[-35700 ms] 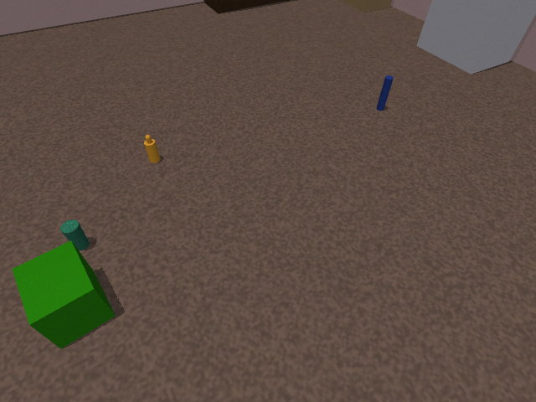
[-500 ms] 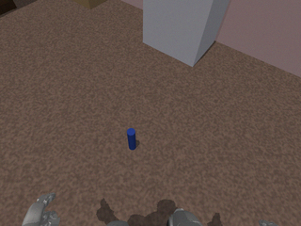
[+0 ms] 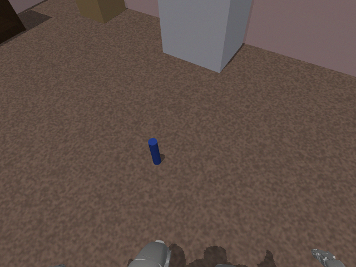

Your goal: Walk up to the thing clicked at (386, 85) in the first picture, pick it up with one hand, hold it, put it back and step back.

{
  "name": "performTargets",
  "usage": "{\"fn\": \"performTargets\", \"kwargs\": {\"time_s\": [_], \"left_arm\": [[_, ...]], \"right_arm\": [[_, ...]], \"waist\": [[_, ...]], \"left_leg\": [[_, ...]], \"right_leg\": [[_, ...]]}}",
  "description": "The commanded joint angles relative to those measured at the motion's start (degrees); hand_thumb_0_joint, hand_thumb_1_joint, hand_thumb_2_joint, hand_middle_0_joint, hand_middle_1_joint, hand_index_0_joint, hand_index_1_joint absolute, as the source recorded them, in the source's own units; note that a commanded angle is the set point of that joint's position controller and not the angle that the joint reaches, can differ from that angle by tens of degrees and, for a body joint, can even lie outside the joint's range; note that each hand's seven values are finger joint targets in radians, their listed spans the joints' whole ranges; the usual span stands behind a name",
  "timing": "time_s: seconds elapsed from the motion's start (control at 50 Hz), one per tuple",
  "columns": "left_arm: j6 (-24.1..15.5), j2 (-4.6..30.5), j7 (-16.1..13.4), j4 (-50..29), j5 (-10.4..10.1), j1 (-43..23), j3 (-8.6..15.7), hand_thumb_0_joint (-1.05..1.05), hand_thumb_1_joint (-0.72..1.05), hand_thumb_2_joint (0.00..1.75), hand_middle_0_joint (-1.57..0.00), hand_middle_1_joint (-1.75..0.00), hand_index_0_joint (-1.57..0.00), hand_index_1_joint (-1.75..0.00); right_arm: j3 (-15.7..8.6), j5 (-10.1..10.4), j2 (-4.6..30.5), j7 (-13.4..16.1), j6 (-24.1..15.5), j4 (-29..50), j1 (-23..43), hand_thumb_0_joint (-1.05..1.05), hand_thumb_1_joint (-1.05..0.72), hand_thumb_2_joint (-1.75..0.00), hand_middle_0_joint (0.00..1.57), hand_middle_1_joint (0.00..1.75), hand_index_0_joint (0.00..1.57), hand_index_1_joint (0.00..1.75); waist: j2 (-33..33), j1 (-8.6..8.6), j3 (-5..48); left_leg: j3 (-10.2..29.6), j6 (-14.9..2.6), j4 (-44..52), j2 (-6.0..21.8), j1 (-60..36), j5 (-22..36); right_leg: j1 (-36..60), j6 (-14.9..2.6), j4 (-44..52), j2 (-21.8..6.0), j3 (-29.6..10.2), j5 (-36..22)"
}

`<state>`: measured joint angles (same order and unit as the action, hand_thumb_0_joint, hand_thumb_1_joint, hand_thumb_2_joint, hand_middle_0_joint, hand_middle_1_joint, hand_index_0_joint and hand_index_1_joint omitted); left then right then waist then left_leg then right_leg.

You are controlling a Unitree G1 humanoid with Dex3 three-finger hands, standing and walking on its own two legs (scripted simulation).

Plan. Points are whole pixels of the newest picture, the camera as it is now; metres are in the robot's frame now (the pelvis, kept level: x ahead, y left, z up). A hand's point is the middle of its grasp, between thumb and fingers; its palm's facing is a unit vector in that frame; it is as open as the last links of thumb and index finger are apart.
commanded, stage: step back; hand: left
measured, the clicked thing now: (155, 152) +0.76 +0.19 -0.65
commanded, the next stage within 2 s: stand in 1.84 s
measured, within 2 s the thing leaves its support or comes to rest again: neither
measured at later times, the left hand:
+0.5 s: hand out of the picture -0.07 +0.26 -0.15, palm faces +0.01 -0.93 -0.38, open 7.4 cm
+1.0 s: hand out of the picture -0.26 +0.24 -0.14, palm faces +0.11 -0.91 -0.41, open 7.4 cm
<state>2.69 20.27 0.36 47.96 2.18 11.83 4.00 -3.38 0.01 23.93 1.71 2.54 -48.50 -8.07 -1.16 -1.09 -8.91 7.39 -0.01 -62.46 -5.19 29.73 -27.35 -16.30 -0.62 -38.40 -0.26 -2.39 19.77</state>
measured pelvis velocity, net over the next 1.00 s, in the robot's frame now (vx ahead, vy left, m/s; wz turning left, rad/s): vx -0.33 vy -0.05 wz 0.11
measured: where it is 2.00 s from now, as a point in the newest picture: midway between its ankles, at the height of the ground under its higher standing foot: outside the picture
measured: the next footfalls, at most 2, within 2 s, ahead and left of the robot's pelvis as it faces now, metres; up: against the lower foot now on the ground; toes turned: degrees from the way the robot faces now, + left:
left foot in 0.20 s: -0.05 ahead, +0.11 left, +0.00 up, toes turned +3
right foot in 0.58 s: -0.24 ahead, -0.15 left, +0.00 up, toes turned +3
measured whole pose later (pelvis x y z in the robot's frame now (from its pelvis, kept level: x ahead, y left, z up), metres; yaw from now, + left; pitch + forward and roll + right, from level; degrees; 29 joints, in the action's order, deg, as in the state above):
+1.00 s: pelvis -0.33 -0.05 +0.00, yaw +6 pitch -4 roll +2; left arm 2.1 22.9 -0.3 51.3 1.7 9.5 3.7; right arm -2.8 -2.2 20.3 -0.4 1.1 -55.8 -12.0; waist 2.0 -0.7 -5.9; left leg 0.3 -1.4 -36.2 -2.1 13.3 -19.7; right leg -22.3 -0.7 -46.3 -2.9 -0.2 26.3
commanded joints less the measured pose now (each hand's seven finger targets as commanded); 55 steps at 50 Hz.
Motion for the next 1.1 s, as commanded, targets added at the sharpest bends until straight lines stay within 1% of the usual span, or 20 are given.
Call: {"fn": "performTargets", "kwargs": {"time_s": [0.0,0.1,0.16,0.18,0.2,0.22,0.28,0.44,0.54,0.56,0.58,0.6,0.66,0.78,0.88,0.9,0.92,0.94,1.0,1.08], "left_arm": [[-1.87,14.59,-1.69,-7.96,0.34,-5.46,4.54,0.0,0.9,0.9,-0.2,-0.3,-0.2,-0.3],[-1.36,15.44,-2.45,-8.67,-0.02,-3.23,4.29,0.0,0.9,0.9,-0.2,-0.3,-0.2,-0.3],[-0.09,14.23,-1.84,-9.16,-1.08,-5.63,3.12,0.0,0.9,0.9,-0.2,-0.3,-0.2,-0.3],[0.16,11.92,-1.57,-9.42,-1.3,-3.21,2.49,0.0,0.9,0.9,-0.2,-0.3,-0.2,-0.3],[-0.06,11.82,-2.01,-10.42,-1.81,-5.75,2.67,0.0,0.9,0.9,-0.2,-0.3,-0.2,-0.3],[0.08,13.71,-2.56,-9.52,-0.84,-9.24,3.98,0.0,0.9,0.9,-0.2,-0.3,-0.2,-0.3],[0.47,12.58,-2.29,-6.14,-1.99,-3.33,3.74,0.0,0.9,0.9,-0.2,-0.3,-0.2,-0.3],[-0.32,12.07,-1.17,-4.94,-1.04,-1.34,3.14,0.0,0.9,0.9,-0.2,-0.3,-0.2,-0.3],[-0.95,12.18,-0.8,0.7,-0.54,7.05,3.55,0.0,0.9,0.9,-0.2,-0.3,-0.2,-0.3],[-1.24,15.16,-0.77,0.56,0.17,7.7,4.47,0.0,0.9,0.9,-0.2,-0.3,-0.2,-0.3],[-0.89,22.05,-0.74,-1.17,0.34,4.62,6.13,0.0,0.9,0.9,-0.2,-0.3,-0.2,-0.3],[-0.95,25.22,-0.97,-3.41,0.68,0.55,6.45,0.0,0.9,0.9,-0.2,-0.3,-0.2,-0.3],[-1.89,17.23,-1.74,-5.31,0.56,-8.89,4.07,0.0,0.9,0.9,-0.2,-0.3,-0.2,-0.3],[-2.66,16.76,-2.34,-4.28,0.85,-0.27,4.55,0.0,0.9,0.9,-0.2,-0.3,-0.2,-0.3],[-1.8,15.98,-1.33,-3.26,-0.15,-3.08,3.12,0.0,0.9,0.9,-0.2,-0.3,-0.2,-0.3],[-1.7,12.84,-1.16,-2.79,-0.27,-1.45,2.27,0.0,0.9,0.9,-0.2,-0.3,-0.2,-0.3],[-1.93,11.0,-1.01,-3.14,-1.4,-4.94,1.57,0.0,0.9,0.9,-0.2,-0.3,-0.2,-0.3],[-2.07,15.47,-1.29,-1.89,-0.41,-7.93,3.29,0.0,0.9,0.9,-0.2,-0.3,-0.2,-0.3],[-2.56,12.65,0.15,1.29,-1.57,-3.42,2.64,0.0,0.9,0.9,-0.2,-0.3,-0.2,-0.3],[-3.91,10.99,0.31,4.72,-0.75,-0.02,2.72,0.0,0.9,0.9,-0.2,-0.3,-0.2,-0.3]], "right_arm": [[-2.08,-0.33,9.11,0.64,-1.93,3.53,-3.08,0.0,-0.9,-0.9,0.2,0.3,0.2,0.3],[-2.08,-0.99,8.05,0.32,-2.14,3.8,-3.9,0.0,-0.9,-0.9,0.2,0.3,0.2,0.3],[-3.07,-1.58,8.59,0.13,-2.62,0.96,-9.3,0.0,-0.9,-0.9,0.2,0.3,0.2,0.3],[-3.96,-2.37,12.21,0.16,-2.83,1.42,-7.67,0.0,-0.9,-0.9,0.2,0.3,0.2,0.3],[-5.0,-1.73,19.44,-0.52,-2.56,3.06,-3.66,0.0,-0.9,-0.9,0.2,0.3,0.2,0.3],[-5.32,-2.21,20.14,-0.46,-2.83,3.54,-3.47,0.0,-0.9,-0.9,0.2,0.3,0.2,0.3],[-2.92,-2.19,13.23,0.49,-3.07,3.5,2.17,0.0,-0.9,-0.9,0.2,0.3,0.2,0.3],[-3.43,-2.23,12.66,0.12,-2.05,4.55,-1.08,0.0,-0.9,-0.9,0.2,0.3,0.2,0.3],[-3.12,-1.22,13.44,-0.34,-0.17,4.99,2.29,0.0,-0.9,-0.9,0.2,0.3,0.2,0.3],[-2.28,-0.87,10.75,-0.59,-0.26,5.72,2.47,0.0,-0.9,-0.9,0.2,0.3,0.2,0.3],[-1.7,-0.35,7.08,0.02,-0.62,7.82,5.36,0.0,-0.9,-0.9,0.2,0.3,0.2,0.3],[-2.82,-0.77,9.05,0.91,-0.2,7.27,6.07,0.0,-0.9,-0.9,0.2,0.3,0.2,0.3],[-2.44,-0.22,9.62,0.61,-0.4,3.48,0.03,0.0,-0.9,-0.9,0.2,0.3,0.2,0.3],[-2.02,-1.51,8.47,-0.03,-1.58,3.39,0.89,0.0,-0.9,-0.9,0.2,0.3,0.2,0.3],[-3.13,-1.94,8.21,-0.77,-2.66,-2.93,-6.82,0.0,-0.9,-0.9,0.2,0.3,0.2,0.3],[-3.73,-2.56,9.85,-0.73,-3.08,-3.71,-7.35,0.0,-0.9,-0.9,0.2,0.3,0.2,0.3],[-3.77,-2.41,14.65,-1.03,-3.36,-2.74,-3.6,0.0,-0.9,-0.9,0.2,0.3,0.2,0.3],[-4.37,-2.26,17.73,-1.34,-3.43,-1.65,-0.31,0.0,-0.9,-0.9,0.2,0.3,0.2,0.3],[-2.11,-2.75,11.28,-0.95,-4.83,-1.8,3.93,0.0,-0.9,-0.9,0.2,0.3,0.2,0.3],[-2.65,-2.76,11.24,-1.94,-3.5,-2.64,3.65,0.0,-0.9,-0.9,0.2,0.3,0.2,0.3]], "waist": [[9.98,0.19,7.67],[12.88,-0.72,11.01],[7.95,2.11,12.95],[-0.46,0.77,12.72],[-12.31,1.57,11.46],[-11.17,4.42,9.6],[-3.98,-0.84,9.24],[-9.65,2.76,12.29],[-10.04,-0.79,15.55],[-3.28,-1.18,13.47],[14.61,-2.86,9.23],[16.52,-4.29,5.13],[6.83,2.7,4.41],[11.28,-2.97,10.31],[9.22,0.95,10.59],[1.54,0.8,11.1],[-10.74,1.74,8.7],[-9.16,2.99,3.91],[-4.72,-0.65,3.28],[-8.29,-0.79,5.19]], "left_leg": [[-0.92,0.92,-3.07,-1.04,-2.12,-1.74],[-4.88,0.33,18.99,3.92,-5.84,-2.46],[-6.98,-1.31,39.27,4.03,-17.77,16.62],[6.75,-4.48,40.76,13.18,-22.7,22.69],[20.24,-13.36,42.88,25.75,-17.51,30.88],[26.66,-18.5,44.48,29.63,-9.86,31.36],[9.08,-13.22,38.21,21.11,-14.19,39.18],[5.79,-14.54,36.49,20.12,-25.42,32.27],[1.34,-7.62,31.53,16.06,-14.64,24.39],[-0.53,-4.43,25.96,12.08,-5.95,15.81],[-3.79,-0.64,14.61,0.1,4.09,-2.02],[0.5,1.21,1.21,1.52,0.07,-8.6],[2.57,0.55,-6.7,-1.24,-1.23,-0.23],[-2.95,1.45,11.37,3.49,0.67,-3.63],[-8.77,-1.22,40.05,2.84,-22.76,7.03],[1.9,-3.0,43.11,8.27,-28.42,-0.25],[20.95,-9.36,49.8,21.14,-18.7,-17.48],[25.86,-14.51,52.82,26.35,-5.41,-23.45],[10.08,-9.24,46.96,17.35,-8.55,-7.74],[4.32,-7.06,43.51,15.39,-7.07,-10.5]], "right_leg": [[1.8,-11.12,11.42,-11.85,-9.17,-26.5],[11.12,-11.27,7.59,-15.05,-11.28,-32.82],[4.82,-6.69,0.08,-11.11,-7.49,-24.33],[-5.27,-3.37,-5.44,-5.69,-5.19,-11.92],[-9.92,-0.87,-14.61,4.07,1.93,11.03],[-7.87,-0.33,-26.77,4.16,-6.12,18.78],[-11.57,-1.07,-36.65,5.55,-9.71,11.21],[-9.25,2.87,-15.32,2.55,-2.36,11.03],[8.39,-1.07,14.35,1.74,3.69,-2.79],[9.99,-3.02,14.97,-3.74,-6.28,-0.29],[4.01,-10.07,19.93,-16.87,-22.67,-1.88],[-10.9,-17.54,24.55,-26.14,-31.79,0.55],[-7.44,-10.55,14.56,-14.36,-10.15,-17.8],[13.14,-11.84,10.87,-15.84,-11.5,-18.03],[-1.89,-6.88,7.24,-12.62,-7.69,-1.46],[-10.32,-4.45,1.83,-9.81,-5.28,5.62],[-13.86,-0.75,-5.37,-1.15,2.92,12.59],[-8.23,-0.37,-13.59,-2.72,-0.66,15.11],[-5.31,-0.9,-10.65,-1.91,-1.53,5.72],[7.15,-0.75,10.39,1.05,4.84,2.42]]}}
